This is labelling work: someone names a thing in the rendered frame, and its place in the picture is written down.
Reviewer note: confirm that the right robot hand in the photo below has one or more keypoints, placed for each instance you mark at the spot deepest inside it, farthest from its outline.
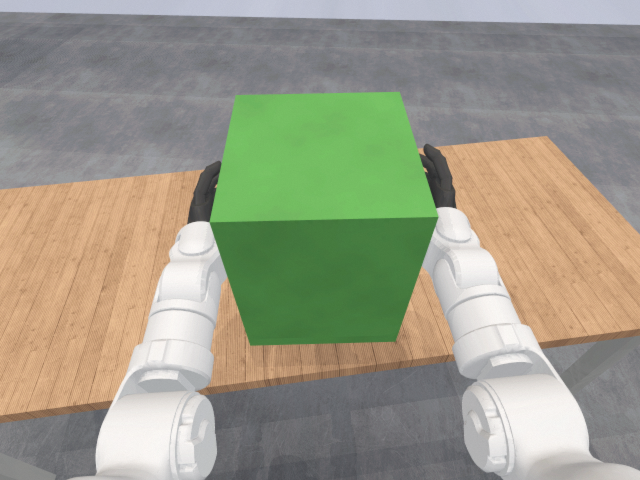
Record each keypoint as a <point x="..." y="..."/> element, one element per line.
<point x="439" y="177"/>

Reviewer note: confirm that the table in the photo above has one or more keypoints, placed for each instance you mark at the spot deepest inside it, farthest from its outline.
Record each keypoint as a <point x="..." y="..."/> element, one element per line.
<point x="80" y="263"/>

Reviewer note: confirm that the left robot hand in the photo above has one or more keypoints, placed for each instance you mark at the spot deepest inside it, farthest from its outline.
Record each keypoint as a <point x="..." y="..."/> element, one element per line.
<point x="204" y="194"/>

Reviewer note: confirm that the robot right forearm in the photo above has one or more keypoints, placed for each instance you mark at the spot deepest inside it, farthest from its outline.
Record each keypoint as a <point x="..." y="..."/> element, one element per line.
<point x="490" y="341"/>

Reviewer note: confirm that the right robot upper arm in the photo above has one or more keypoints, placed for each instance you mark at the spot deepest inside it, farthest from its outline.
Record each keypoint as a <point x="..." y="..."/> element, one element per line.
<point x="528" y="427"/>

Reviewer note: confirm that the robot left forearm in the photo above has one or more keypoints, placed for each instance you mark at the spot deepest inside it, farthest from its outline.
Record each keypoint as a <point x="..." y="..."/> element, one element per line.
<point x="175" y="352"/>

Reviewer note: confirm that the carton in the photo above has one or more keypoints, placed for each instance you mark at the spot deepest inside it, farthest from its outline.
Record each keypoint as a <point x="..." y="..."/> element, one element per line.
<point x="322" y="216"/>

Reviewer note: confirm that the left robot upper arm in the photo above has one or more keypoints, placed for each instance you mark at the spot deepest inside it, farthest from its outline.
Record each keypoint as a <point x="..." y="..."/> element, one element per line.
<point x="157" y="436"/>

